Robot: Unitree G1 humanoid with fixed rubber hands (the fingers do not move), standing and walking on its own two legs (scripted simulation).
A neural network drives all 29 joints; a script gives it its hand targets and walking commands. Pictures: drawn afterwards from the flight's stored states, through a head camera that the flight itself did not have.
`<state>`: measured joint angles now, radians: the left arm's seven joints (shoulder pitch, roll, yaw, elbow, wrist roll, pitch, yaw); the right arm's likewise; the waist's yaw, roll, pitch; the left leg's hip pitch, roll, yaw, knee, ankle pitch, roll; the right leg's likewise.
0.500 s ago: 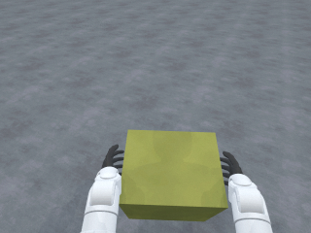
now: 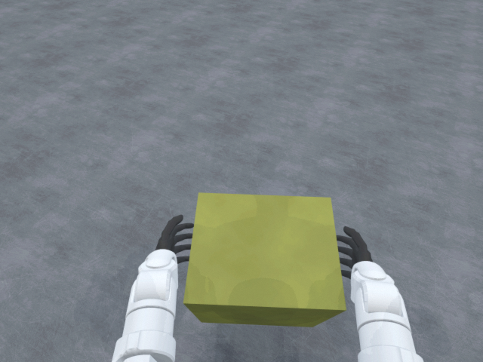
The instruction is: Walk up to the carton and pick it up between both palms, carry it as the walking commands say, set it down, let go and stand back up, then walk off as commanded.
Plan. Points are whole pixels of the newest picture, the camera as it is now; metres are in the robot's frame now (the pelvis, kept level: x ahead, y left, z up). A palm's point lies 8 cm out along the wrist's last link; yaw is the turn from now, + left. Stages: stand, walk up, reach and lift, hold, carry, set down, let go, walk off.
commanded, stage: set down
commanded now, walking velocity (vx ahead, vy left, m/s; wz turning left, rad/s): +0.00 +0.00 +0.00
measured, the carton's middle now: (260, 265) +0.33 -0.03 -0.12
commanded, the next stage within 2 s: none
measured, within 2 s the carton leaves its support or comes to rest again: neither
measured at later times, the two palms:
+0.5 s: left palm (175, 256) +0.35 +0.14 -0.09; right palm (344, 271) +0.29 -0.20 -0.09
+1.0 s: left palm (183, 264) +0.37 +0.14 -0.18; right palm (325, 269) +0.34 -0.19 -0.18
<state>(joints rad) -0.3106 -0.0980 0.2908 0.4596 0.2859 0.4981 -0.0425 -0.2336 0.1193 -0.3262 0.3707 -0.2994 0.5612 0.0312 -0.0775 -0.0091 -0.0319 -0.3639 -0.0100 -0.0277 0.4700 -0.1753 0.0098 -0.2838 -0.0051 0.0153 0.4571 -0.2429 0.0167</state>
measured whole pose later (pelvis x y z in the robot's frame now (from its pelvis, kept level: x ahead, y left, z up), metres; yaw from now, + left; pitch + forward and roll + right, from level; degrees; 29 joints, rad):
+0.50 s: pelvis -0.04 +0.01 -0.05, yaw +0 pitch +21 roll -1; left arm -0.57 -0.07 0.38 0.58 0.28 0.35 -0.01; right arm -0.48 0.08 -0.43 0.50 -0.29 0.41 0.07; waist -0.09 0.03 -0.10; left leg -0.95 -0.02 -0.03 0.81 -0.24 0.02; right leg -0.88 0.00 0.02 0.83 -0.32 0.03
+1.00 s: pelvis -0.06 +0.00 -0.13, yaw -1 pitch +38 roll -1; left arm -0.73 -0.04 0.40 0.65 0.24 0.33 0.12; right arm -0.68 0.03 -0.41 0.62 -0.24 0.39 -0.02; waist -0.06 0.02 -0.28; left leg -1.50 -0.02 -0.02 1.16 -0.32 0.01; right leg -1.44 0.00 0.03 1.21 -0.43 0.03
